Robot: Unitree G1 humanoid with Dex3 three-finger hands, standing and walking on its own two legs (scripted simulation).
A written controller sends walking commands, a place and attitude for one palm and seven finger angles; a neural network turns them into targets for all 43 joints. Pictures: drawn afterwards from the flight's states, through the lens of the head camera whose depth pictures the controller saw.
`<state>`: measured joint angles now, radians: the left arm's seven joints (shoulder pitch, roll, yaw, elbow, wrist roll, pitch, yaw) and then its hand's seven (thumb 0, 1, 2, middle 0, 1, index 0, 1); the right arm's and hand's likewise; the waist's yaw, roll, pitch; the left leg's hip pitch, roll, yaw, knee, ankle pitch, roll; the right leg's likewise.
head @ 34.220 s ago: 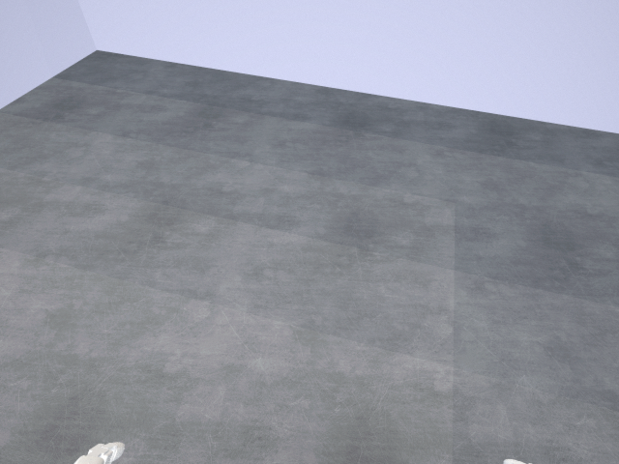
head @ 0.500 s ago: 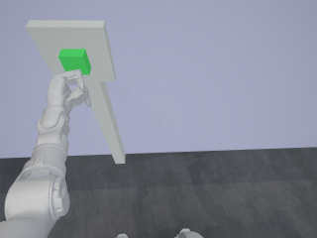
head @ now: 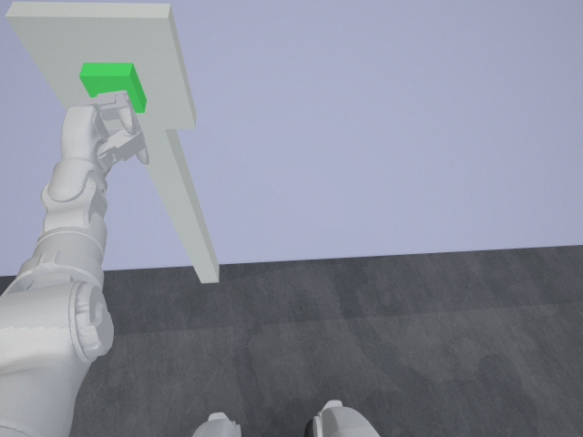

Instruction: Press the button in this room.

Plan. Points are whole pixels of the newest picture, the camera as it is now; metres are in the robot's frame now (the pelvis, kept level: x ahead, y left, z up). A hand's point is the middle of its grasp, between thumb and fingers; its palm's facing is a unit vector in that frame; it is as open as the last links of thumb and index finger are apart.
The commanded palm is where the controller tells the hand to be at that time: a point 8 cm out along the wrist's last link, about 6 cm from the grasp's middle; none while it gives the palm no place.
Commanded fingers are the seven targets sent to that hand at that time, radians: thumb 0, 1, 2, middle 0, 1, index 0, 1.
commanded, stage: press the button with the knuckle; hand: left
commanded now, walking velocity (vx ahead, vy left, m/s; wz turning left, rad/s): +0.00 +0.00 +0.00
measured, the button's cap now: (116, 85) +0.56 +0.20 +0.13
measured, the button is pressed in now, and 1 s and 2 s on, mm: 4 0 0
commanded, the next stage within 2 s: hold the button down briefly in 0.22 s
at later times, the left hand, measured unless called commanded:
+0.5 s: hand (137, 131) +0.51 +0.18 +0.10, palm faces +0.00 -1.00 -0.03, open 2.8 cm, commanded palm +0.51 +0.22 +0.10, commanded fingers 0.00 0.90 0.90 -1.30 -1.50 -1.30 -1.50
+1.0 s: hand (138, 140) +0.49 +0.17 +0.10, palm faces +0.01 -1.00 -0.01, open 2.8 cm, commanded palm +0.47 +0.22 +0.10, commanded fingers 0.00 0.90 0.90 -1.30 -1.50 -1.30 -1.50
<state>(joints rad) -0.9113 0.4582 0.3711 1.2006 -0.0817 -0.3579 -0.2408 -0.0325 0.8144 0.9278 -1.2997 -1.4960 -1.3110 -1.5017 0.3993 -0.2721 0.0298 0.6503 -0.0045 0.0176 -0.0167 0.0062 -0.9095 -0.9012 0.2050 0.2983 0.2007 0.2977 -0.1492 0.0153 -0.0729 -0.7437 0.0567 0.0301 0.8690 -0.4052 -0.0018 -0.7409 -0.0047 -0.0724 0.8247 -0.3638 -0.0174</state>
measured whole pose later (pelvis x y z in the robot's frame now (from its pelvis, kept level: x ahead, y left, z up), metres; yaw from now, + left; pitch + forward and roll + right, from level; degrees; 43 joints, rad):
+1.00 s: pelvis -0.02 +0.01 -0.01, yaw +0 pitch +17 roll -2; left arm -0.96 0.45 0.34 1.21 -0.08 -0.34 -0.18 -0.03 0.80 0.95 -1.30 -1.50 -1.32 -1.50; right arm 0.42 -0.28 0.04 0.64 -0.02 -0.02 0.00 0.01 -0.91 -0.90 0.21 0.30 0.20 0.30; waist -0.16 0.02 -0.09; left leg -0.82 0.05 0.02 0.92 -0.40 0.01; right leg -0.81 -0.01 -0.08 0.86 -0.35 -0.01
